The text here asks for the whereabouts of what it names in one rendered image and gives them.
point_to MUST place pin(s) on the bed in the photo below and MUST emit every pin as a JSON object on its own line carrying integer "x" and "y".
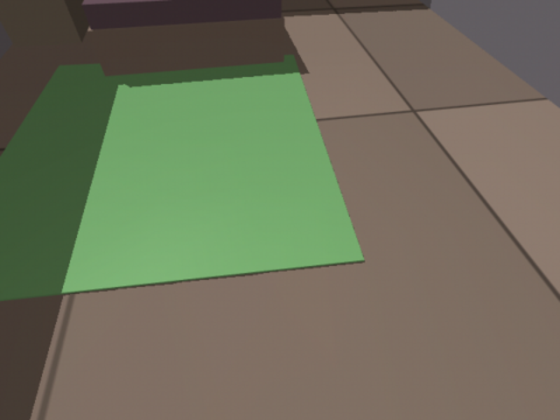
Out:
{"x": 149, "y": 36}

